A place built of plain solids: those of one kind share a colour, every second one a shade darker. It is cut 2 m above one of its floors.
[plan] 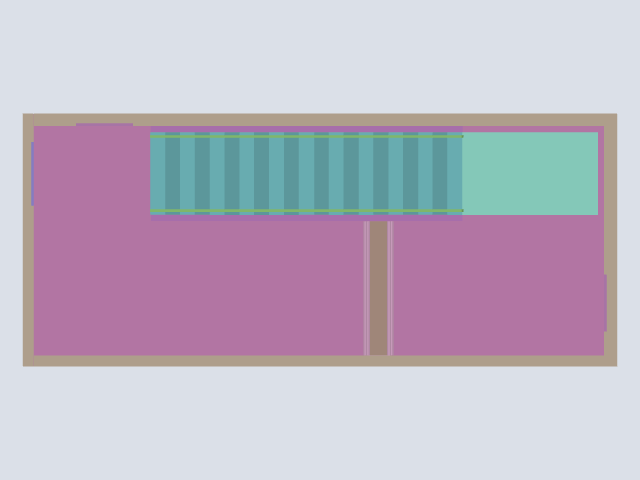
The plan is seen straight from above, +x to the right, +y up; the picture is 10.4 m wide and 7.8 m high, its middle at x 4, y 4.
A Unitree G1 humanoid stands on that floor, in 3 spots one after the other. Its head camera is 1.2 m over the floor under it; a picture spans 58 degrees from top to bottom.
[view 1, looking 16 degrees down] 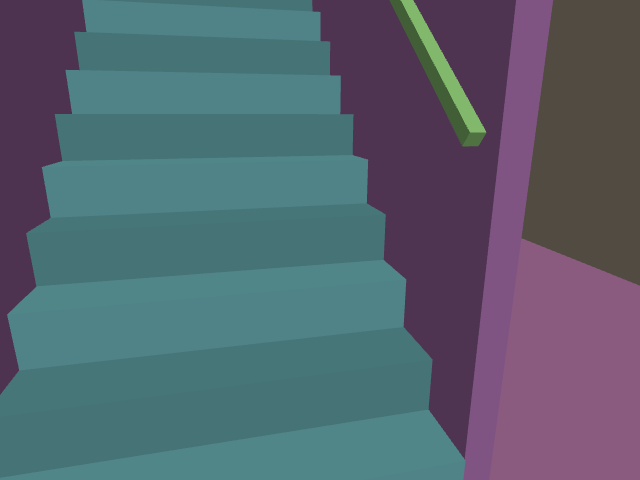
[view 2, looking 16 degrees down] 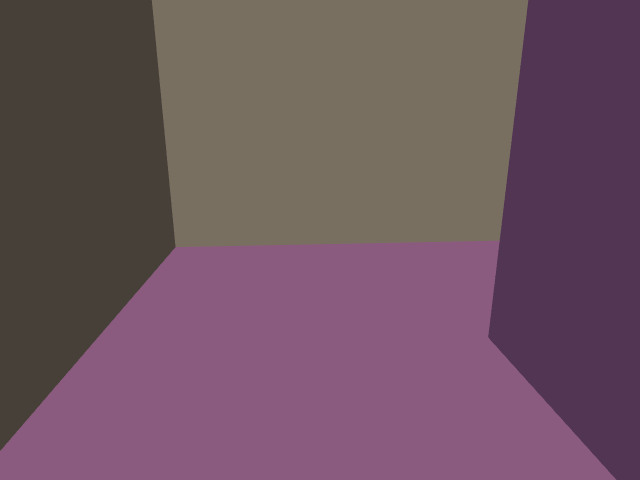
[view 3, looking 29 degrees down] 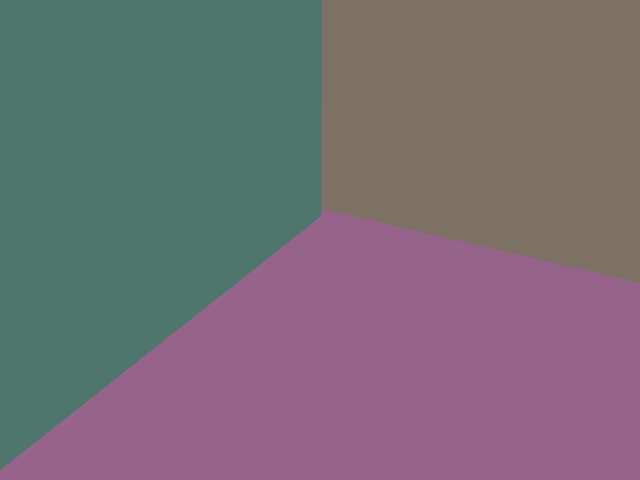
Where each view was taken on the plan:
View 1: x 0.30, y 5.08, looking -13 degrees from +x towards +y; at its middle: tread_slab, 1.78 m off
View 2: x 3.36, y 3.22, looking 176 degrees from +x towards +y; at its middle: wall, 4.19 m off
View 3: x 6.35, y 3.22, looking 29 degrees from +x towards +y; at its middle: floor_slab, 2.48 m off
